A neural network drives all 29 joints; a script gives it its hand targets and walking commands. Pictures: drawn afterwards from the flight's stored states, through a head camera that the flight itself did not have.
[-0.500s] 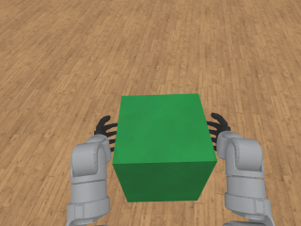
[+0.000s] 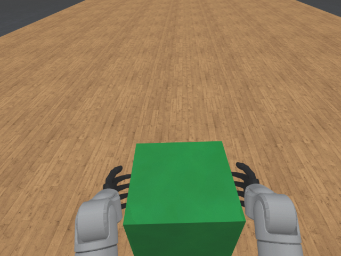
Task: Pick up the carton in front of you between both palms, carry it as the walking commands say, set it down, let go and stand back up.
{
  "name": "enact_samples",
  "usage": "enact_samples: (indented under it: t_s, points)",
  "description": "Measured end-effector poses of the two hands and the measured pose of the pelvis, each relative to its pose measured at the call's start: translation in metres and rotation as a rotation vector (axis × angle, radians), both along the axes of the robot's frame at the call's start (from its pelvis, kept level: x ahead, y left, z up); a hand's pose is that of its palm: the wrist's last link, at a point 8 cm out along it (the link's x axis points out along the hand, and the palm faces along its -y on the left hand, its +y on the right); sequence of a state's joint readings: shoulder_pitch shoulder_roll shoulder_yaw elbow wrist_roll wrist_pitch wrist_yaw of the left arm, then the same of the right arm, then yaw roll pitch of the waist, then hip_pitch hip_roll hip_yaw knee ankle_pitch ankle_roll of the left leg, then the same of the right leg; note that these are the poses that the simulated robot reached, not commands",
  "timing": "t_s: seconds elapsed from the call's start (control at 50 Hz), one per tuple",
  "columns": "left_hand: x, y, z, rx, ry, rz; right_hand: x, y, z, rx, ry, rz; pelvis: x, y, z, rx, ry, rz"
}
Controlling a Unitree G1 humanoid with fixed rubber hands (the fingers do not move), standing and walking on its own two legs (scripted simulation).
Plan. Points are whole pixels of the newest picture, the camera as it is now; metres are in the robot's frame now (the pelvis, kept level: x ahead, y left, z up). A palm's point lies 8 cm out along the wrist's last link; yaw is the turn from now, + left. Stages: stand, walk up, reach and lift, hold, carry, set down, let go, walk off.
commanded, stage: carry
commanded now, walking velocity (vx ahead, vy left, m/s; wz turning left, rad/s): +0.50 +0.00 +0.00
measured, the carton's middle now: (180, 207) +0.28 +0.00 +0.00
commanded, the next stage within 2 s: none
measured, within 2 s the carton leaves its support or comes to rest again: neither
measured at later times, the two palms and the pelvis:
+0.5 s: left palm (139, 122) +0.55 +0.11 +0.07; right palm (228, 116) +0.57 -0.18 +0.06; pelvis +0.30 -0.05 +0.01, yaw +4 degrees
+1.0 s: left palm (134, 73) +0.88 +0.16 +0.08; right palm (202, 70) +0.88 -0.14 +0.09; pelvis +0.61 +0.01 +0.01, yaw +0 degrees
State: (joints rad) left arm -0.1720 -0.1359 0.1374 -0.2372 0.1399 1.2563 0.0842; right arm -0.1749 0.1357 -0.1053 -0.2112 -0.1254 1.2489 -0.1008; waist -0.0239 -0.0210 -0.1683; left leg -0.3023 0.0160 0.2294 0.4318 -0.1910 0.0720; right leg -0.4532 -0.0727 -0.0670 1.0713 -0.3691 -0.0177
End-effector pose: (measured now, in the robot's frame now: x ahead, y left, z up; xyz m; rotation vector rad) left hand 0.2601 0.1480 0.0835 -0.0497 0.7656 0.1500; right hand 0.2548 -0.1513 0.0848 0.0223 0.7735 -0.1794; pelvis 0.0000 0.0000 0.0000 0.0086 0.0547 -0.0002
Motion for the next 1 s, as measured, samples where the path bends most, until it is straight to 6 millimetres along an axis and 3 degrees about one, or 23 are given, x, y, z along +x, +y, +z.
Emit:
enact_samples:
  t_s: [0.1,0.22,0.34,0.42,0.5,0.6,0.7,0.8,0.9,1.0]
  points:
    - [0.054,-0.001,0.010,0.003,-0.019,-0.008,0.052,-0.001,0.010,-0.001,-0.019,-0.004,0.051,-0.001,0.009,-0.015,0.008,0.003]
    - [0.130,-0.011,0.018,0.008,-0.073,0.012,0.135,-0.011,0.017,0.004,-0.073,0.016,0.129,-0.015,0.006,-0.012,0.014,0.006]
    - [0.217,-0.034,-0.003,0.046,-0.063,0.022,0.228,-0.034,-0.012,0.035,-0.064,0.033,0.219,-0.040,-0.017,-0.025,0.005,0.038]
    - [0.253,-0.038,-0.018,0.053,0.036,0.044,0.272,-0.037,-0.027,0.041,0.035,0.056,0.259,-0.050,-0.007,-0.010,0.016,0.063]
    - [0.285,-0.034,-0.016,0.054,0.063,0.071,0.313,-0.033,-0.026,0.038,0.061,0.088,0.300,-0.053,0.006,0.004,0.021,0.063]
    - [0.345,-0.027,-0.001,0.048,0.002,0.078,0.373,-0.026,-0.010,0.032,0.000,0.096,0.360,-0.047,0.012,0.007,0.026,0.057]
    - [0.420,-0.014,0.012,0.032,-0.084,0.060,0.442,-0.013,0.007,0.022,-0.085,0.073,0.431,-0.030,0.005,-0.004,0.019,0.053]
    - [0.504,0.008,0.002,-0.005,-0.129,0.044,0.519,0.008,0.006,-0.009,-0.130,0.052,0.508,-0.005,-0.017,0.008,0.003,0.024]
    - [0.565,0.013,-0.007,-0.018,-0.015,0.014,0.569,0.012,-0.003,-0.009,-0.016,0.011,0.560,0.009,-0.002,-0.015,0.018,-0.001]
    - [0.623,0.011,-0.001,-0.015,-0.001,-0.013,0.621,0.010,0.005,-0.012,-0.001,-0.011,0.614,0.012,0.011,-0.031,0.023,0.005]
